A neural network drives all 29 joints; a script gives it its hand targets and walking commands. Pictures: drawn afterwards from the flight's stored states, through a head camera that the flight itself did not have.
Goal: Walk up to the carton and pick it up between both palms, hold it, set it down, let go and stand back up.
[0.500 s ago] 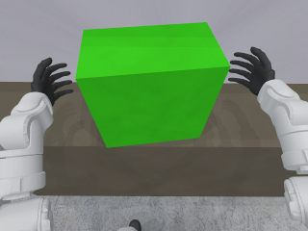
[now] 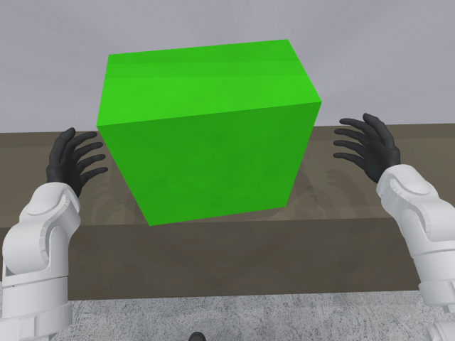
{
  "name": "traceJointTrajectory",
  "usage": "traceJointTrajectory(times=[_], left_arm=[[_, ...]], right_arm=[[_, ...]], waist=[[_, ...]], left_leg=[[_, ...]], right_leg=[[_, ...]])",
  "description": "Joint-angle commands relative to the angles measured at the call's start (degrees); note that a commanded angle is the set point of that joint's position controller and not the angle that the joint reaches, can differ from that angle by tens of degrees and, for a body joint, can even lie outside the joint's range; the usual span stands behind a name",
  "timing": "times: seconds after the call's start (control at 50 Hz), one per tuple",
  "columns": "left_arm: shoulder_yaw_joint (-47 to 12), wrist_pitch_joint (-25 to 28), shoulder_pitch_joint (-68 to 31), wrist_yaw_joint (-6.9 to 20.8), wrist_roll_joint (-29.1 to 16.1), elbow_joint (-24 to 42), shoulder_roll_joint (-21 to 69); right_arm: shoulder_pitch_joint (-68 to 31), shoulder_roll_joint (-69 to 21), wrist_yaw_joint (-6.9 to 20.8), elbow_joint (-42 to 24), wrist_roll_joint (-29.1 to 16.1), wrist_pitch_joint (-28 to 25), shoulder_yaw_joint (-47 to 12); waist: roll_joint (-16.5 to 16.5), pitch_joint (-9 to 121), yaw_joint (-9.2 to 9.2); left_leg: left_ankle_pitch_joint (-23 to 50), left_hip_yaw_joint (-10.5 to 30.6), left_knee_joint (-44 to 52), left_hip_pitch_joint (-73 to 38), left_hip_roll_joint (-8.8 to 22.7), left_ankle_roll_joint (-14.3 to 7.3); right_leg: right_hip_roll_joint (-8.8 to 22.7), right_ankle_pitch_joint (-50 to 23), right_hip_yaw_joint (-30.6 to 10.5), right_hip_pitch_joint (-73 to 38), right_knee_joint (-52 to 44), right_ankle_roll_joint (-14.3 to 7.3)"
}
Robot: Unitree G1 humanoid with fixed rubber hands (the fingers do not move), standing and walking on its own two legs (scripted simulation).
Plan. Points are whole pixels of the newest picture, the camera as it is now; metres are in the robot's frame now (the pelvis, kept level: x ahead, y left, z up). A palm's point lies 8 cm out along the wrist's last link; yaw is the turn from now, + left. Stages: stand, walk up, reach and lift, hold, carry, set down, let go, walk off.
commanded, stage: set down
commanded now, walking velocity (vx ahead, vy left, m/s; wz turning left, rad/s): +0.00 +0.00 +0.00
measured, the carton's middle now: (211, 142) +0.44 +0.07 +0.08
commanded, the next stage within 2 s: none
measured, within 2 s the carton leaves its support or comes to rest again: neither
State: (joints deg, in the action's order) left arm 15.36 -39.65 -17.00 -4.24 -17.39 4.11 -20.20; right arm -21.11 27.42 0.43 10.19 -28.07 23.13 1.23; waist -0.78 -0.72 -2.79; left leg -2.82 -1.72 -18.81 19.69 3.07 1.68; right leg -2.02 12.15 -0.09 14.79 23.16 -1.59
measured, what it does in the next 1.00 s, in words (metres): stands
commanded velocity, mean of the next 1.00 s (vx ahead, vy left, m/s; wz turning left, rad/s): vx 0.00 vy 0.00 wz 0.00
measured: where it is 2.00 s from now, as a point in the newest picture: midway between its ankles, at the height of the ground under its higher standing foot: outside the picture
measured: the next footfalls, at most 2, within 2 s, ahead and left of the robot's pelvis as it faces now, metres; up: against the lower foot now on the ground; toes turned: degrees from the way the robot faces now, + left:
none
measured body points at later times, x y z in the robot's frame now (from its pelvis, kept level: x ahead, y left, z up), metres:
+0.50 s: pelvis +0.02 +0.00 +0.00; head +0.07 +0.00 +0.45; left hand +0.28 +0.27 +0.07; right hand +0.32 -0.21 +0.07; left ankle +0.07 +0.14 -0.74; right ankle -0.01 -0.10 -0.74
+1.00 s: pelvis +0.04 +0.00 +0.00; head +0.06 +0.01 +0.45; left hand +0.23 +0.27 -0.01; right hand +0.26 -0.21 +0.00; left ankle +0.07 +0.14 -0.74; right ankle -0.01 -0.10 -0.74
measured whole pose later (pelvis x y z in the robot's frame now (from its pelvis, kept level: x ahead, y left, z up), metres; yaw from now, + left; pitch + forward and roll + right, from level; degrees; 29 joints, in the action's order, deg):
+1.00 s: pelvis +0.04 +0.00 +0.00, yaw +1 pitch -1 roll +1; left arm 3.6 4.3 17.1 -2.5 -13.2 -9.7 -16.0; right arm 17.6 17.1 3.1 11.7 -18.1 -9.3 -2.8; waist -2.2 -2.9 -2.9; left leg -8.0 -1.4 -20.2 10.9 2.0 2.0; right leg -1.0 16.2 0.3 4.4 21.8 -1.6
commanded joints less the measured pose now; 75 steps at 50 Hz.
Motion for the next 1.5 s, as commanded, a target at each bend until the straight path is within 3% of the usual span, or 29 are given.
traceJointTrajectory(times=[0.0, 0.16, 0.46, 0.66, 0.84, 0.94, 1.08, 1.28, 1.48], left_arm=[[3.92, 5.32, -15.88, 0.21, 0.35, 16.36, -12.22], [4.0, 11.4, -3.7, 0.99, 0.94, 20.59, -10.22], [0.55, 25.22, 15.13, 2.22, 1.66, 17.61, -7.53], [-3.45, 37.66, 24.64, 2.25, 3.39, 11.02, -6.57], [-6.35, 48.11, 28.4, 1.58, 4.53, 2.38, -5.21], [-7.74, 47.88, 25.84, 1.6, 4.14, -0.94, -5.85], [-7.4, 45.42, 27.59, 2.36, 5.65, -5.64, -4.97], [-9.18, 42.6, 26.4, 2.8, 7.08, -9.64, -3.87], [-10.27, 42.05, 26.42, 2.49, 9.11, -13.09, -3.59]], right_arm=[[-16.42, 13.17, -0.18, -15.64, 0.46, -5.01, 6.48], [-3.98, 11.33, -0.66, -22.81, 1.94, -9.99, 6.76], [18.29, 5.7, 0.34, -26.71, 5.48, -18.95, 5.48], [30.78, 2.76, 2.33, -21.92, 7.26, -28.18, 4.12], [34.86, 0.3, 3.28, -13.14, 8.46, -36.24, 1.47], [32.0, -0.78, 2.54, -9.5, 10.23, -36.21, 0.34], [31.82, -2.34, 1.81, -3.98, 12.7, -35.67, -0.44], [31.08, -6.06, 1.84, 0.38, 17.57, -33.49, 0.39], [30.58, -8.48, 1.36, 6.34, 20.95, -34.04, 0.34]], waist=[[1.33, 29.3, 0.02], [1.05, 27.63, 0.12], [-0.32, 18.59, -0.66], [0.21, 13.95, -0.46], [1.13, 9.45, 0.04], [1.56, 7.68, 0.08], [0.5, 7.04, -0.54], [0.47, 4.08, -0.15], [1.43, 4.84, 0.37]], left_leg=[[7.85, -0.49, -1.5, -21.5, -3.53, -1.12], [11.78, -0.56, -2.26, -23.67, -4.08, -0.72], [14.48, 0.13, -1.94, -27.01, -4.36, -0.84], [16.14, 0.65, -2.86, -27.62, -4.79, -0.21], [14.48, 0.71, -3.67, -26.68, -4.38, 0.32], [10.2, 0.31, -2.71, -25.99, -3.81, -0.08], [12.01, -0.11, -2.24, -27.02, -3.86, -0.17], [7.65, -0.79, -0.86, -26.97, -3.55, -0.64], [8.26, -1.24, -1.28, -27.13, -3.39, -0.34]], right_leg=[[-0.34, -10.39, -2.1, -1.66, -5.01, 1.31], [-0.17, -14.77, -2.58, -2.81, -5.15, 1.45], [0.13, -12.1, -2.1, -0.04, -8.21, 1.4], [0.4, -13.5, -1.59, 0.5, -8.41, 1.44], [1.26, -12.76, -1.79, 1.82, -8.01, 1.14], [2.02, -9.86, -2.15, 2.35, -8.33, 1.18], [1.69, -10.9, -1.82, 1.36, -8.91, 1.58], [1.64, -4.13, -1.0, 3.89, -10.68, 1.86], [1.85, -5.74, -0.71, 3.07, -10.04, 2.29]])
